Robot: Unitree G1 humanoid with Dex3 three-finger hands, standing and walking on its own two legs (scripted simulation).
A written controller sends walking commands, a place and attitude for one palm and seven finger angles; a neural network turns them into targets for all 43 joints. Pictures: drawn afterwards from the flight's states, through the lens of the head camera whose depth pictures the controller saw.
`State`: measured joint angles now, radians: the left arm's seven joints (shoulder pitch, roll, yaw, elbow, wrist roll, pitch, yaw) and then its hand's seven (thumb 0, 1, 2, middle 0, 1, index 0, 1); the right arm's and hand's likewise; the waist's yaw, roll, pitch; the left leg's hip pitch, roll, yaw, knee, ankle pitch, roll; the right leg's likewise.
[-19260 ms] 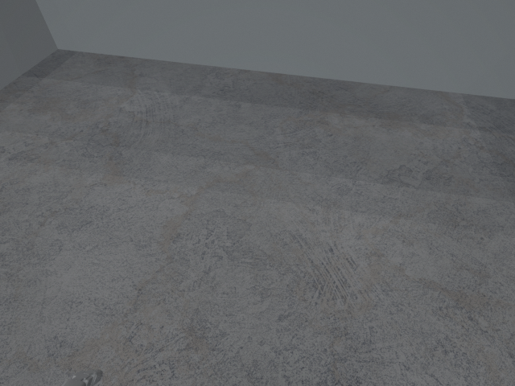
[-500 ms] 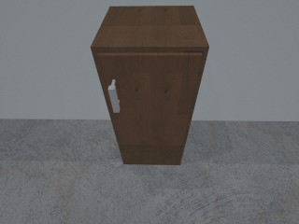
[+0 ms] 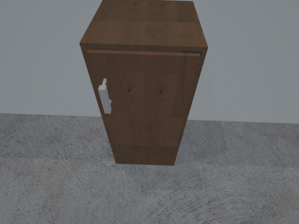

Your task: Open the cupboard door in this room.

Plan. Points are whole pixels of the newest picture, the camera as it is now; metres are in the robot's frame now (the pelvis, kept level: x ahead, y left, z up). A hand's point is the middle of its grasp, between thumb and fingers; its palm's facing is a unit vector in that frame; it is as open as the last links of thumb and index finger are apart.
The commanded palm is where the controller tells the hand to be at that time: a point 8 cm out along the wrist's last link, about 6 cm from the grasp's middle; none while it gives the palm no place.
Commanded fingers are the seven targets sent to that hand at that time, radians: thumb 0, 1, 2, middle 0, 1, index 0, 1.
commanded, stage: come to a stop and stand still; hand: left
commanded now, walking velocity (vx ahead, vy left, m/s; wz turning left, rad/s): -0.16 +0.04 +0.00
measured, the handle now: (106, 96) +0.55 +0.20 -0.02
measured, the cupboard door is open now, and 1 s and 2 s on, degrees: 0 0 0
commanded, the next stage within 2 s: look again from close up in 0.80 s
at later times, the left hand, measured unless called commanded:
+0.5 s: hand out of the picture +0.03 +0.19 -0.16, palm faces +0.01 -0.97 -0.23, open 7.4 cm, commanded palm none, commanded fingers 0.00 0.90 0.90 -0.20 -0.30 -0.20 -0.30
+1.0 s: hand out of the picture -0.04 +0.20 -0.16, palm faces -0.01 -0.98 -0.22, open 7.4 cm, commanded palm none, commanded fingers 0.00 0.90 0.90 -0.20 -0.30 -0.20 -0.30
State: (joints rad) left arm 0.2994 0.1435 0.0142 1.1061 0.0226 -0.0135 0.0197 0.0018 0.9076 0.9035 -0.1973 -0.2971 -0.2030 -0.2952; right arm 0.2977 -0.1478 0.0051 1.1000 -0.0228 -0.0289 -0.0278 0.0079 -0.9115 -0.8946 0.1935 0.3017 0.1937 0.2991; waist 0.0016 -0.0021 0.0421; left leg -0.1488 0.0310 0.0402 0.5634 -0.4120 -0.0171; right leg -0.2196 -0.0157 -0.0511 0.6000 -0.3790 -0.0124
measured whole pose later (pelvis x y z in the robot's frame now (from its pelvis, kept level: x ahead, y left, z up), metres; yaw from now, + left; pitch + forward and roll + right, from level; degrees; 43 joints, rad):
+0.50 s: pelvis -0.03 +0.01 +0.00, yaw +0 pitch -2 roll +0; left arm 0.21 0.17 0.00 0.99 0.02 0.00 0.05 0.00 0.91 0.90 -0.20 -0.30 -0.20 -0.30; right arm 0.22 -0.19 -0.03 0.96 -0.02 -0.01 -0.01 0.01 -0.92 -0.89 0.19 0.30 0.19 0.30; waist -0.01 0.01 0.05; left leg -0.23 0.02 0.05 0.60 -0.33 0.01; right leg -0.24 -0.02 -0.05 0.59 -0.32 0.01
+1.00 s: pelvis -0.04 +0.01 +0.01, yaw +0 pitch +0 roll +1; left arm 0.30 0.18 -0.01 1.09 0.02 0.00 0.02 0.00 0.91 0.90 -0.20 -0.30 -0.20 -0.30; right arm 0.29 -0.18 0.01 1.09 -0.02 -0.02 -0.01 0.01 -0.91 -0.89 0.19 0.30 0.19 0.30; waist 0.00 0.00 0.05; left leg -0.20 0.00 0.06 0.47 -0.27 0.02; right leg -0.23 -0.04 -0.04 0.50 -0.27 0.01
